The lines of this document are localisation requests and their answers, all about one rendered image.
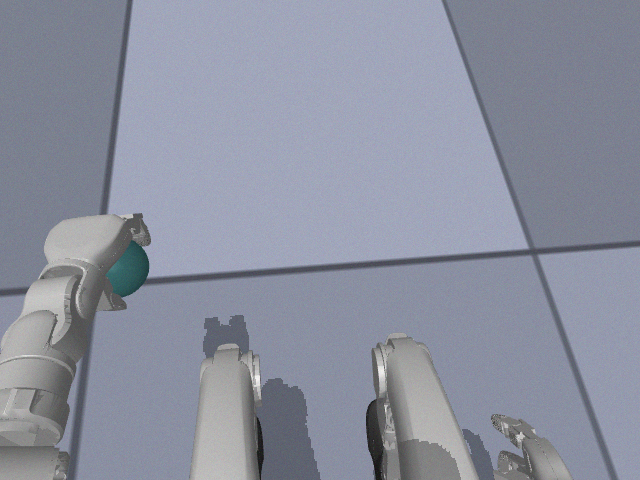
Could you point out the right robot foot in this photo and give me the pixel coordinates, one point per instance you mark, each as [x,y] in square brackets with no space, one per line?
[375,444]

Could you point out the left robot arm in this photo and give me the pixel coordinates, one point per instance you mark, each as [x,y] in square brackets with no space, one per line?
[39,352]

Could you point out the left robot hand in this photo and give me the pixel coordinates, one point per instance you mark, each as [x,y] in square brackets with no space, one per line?
[99,240]

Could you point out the ball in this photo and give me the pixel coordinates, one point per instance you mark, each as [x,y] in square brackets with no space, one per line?
[130,272]

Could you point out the right robot hand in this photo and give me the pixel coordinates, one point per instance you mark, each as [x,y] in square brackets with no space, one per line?
[541,460]

